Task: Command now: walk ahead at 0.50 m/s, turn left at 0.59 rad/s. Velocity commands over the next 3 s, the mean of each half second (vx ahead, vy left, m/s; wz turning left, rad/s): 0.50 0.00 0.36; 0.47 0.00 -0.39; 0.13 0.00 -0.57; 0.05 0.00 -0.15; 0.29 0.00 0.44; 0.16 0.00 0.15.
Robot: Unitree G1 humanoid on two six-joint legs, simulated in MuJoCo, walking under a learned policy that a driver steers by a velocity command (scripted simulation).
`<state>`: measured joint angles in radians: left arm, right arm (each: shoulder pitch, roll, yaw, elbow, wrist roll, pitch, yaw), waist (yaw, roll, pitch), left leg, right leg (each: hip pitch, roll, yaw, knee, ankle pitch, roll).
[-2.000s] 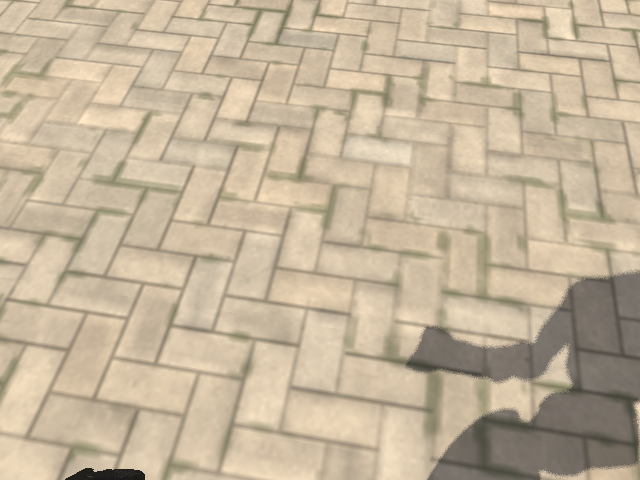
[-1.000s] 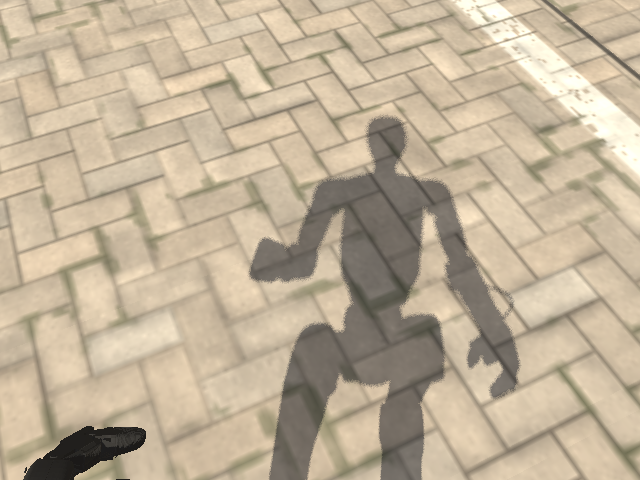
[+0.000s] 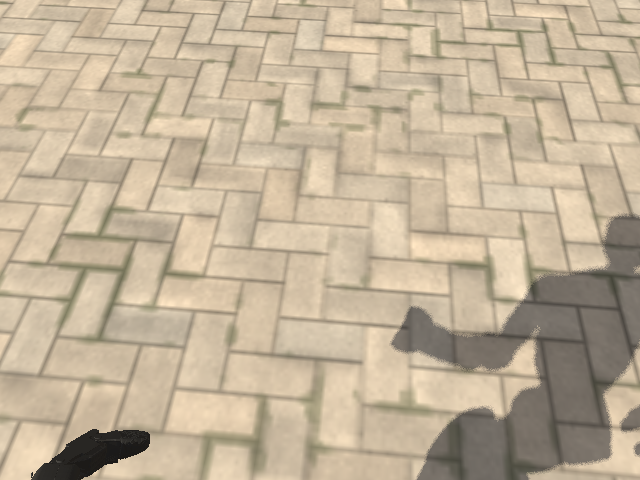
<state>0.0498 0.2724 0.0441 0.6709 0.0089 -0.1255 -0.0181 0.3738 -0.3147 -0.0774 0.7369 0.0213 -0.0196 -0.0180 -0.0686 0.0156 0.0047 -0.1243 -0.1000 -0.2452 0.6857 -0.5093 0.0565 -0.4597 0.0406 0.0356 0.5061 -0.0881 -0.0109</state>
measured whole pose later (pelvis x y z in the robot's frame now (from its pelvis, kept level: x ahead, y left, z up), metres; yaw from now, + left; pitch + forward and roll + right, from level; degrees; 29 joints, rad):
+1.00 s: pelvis +0.52 +0.05 -0.01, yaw -6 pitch +1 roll +3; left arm 0.07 0.28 0.06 0.71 -0.01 -0.03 -0.06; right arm 0.31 -0.28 -0.08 0.84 0.02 -0.04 -0.02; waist -0.05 -0.03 0.05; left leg 0.04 0.07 0.28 0.53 -0.47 -0.05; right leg -0.51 -0.02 -0.04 0.58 -0.06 -0.08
